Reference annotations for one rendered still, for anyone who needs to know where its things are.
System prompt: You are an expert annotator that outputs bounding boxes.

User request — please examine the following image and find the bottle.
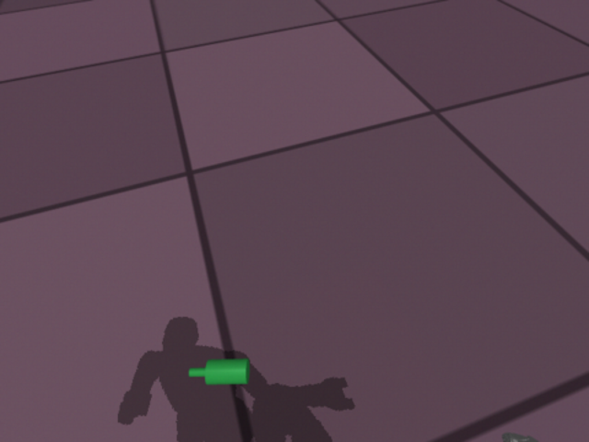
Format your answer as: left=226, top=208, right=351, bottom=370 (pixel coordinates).
left=189, top=359, right=249, bottom=385

